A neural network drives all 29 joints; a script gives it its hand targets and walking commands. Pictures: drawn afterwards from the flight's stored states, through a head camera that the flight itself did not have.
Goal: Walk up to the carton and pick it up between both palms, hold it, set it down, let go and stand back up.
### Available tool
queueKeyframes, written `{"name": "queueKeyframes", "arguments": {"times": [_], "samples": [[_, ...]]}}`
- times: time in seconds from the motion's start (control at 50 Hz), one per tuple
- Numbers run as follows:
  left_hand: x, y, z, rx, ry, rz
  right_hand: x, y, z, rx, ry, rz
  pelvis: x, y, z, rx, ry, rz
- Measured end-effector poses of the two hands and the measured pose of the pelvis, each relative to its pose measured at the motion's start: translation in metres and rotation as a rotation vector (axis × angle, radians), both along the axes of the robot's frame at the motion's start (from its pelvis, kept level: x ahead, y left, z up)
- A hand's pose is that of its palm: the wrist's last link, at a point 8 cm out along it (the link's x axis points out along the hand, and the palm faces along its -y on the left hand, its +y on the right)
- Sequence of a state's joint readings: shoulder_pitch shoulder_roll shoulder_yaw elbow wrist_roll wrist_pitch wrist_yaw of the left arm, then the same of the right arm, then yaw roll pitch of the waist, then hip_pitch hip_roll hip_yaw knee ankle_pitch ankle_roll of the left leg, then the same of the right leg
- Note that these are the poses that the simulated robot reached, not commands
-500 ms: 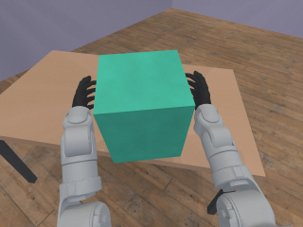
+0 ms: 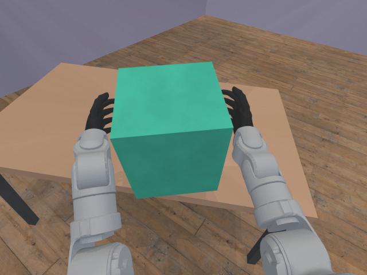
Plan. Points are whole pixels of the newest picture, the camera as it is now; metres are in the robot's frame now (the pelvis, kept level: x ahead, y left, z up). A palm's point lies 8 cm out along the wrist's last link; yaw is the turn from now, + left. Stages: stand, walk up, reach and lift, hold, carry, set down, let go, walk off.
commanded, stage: hold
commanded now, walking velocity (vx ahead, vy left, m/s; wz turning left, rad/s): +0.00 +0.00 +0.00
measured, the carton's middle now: (171, 134) +0.40 +0.01 +0.11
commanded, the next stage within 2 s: none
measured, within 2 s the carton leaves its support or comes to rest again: neither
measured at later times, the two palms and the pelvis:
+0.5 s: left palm (98, 131) +0.36 +0.16 +0.17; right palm (242, 125) +0.36 -0.14 +0.17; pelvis +0.00 +0.00 +0.00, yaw +0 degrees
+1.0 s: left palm (92, 132) +0.35 +0.17 +0.18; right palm (241, 123) +0.35 -0.13 +0.18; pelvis +0.00 +0.00 +0.00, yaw -1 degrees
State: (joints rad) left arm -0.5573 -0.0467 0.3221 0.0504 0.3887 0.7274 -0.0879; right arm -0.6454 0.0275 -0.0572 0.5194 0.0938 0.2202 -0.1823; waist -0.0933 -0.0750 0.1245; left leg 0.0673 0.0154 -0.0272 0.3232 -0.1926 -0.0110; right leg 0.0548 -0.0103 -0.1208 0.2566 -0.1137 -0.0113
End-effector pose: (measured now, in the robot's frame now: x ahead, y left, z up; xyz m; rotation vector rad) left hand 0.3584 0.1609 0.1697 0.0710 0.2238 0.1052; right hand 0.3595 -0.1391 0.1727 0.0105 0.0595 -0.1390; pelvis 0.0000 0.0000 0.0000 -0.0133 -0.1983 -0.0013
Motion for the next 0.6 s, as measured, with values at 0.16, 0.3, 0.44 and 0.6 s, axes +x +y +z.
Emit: {"name": "queueKeyframes", "arguments": {"times": [0.16,0.3,0.44,0.6], "samples": [[-0.002,0.002,-0.004,0.016,0.011,0.0,-0.001,0.002,-0.011,0.021,0.01,0.0,0.0,0.005,0.0,-0.001,0.003,0.0],[-0.001,-0.001,-0.001,0.014,-0.003,-0.001,-0.001,0.0,-0.006,0.011,-0.003,-0.001,-0.002,0.006,0.0,-0.001,0.008,-0.003],[-0.001,-0.002,0.001,-0.002,-0.001,0.005,0.0,-0.002,0.0,-0.003,-0.002,0.003,-0.002,0.003,0.0,0.001,0.006,-0.008],[0.002,-0.004,-0.002,0.001,0.02,0.004,0.002,-0.004,-0.007,0.007,0.02,-0.001,-0.002,0.0,0.0,0.003,0.007,-0.005]]}}
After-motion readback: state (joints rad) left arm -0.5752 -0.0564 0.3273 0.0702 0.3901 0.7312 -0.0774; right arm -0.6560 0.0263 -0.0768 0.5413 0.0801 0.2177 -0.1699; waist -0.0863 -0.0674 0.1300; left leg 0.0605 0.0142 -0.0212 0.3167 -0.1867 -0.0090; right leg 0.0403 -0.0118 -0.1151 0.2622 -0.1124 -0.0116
